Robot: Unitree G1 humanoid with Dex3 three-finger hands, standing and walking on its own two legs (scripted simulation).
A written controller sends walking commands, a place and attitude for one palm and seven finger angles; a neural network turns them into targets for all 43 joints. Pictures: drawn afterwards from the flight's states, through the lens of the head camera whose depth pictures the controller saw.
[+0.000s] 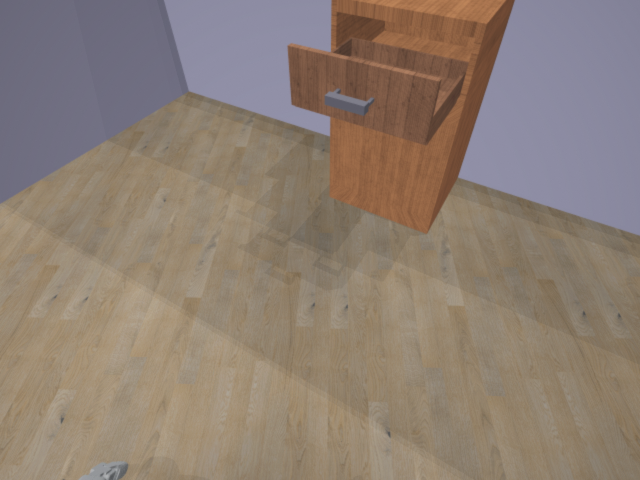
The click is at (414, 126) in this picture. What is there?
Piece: drawer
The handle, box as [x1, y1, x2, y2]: [325, 88, 373, 115]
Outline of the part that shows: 325,95 325,104 362,115 367,111 368,106 373,101 373,98 371,97 367,101 363,101 341,95 338,93 340,91 340,89 338,88 333,92 329,91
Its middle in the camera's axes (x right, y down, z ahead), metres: +0.08 -0.38 +1.06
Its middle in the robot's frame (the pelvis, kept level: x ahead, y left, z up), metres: +1.05 -0.03 -0.05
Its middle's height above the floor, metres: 0.72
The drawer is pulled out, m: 0.30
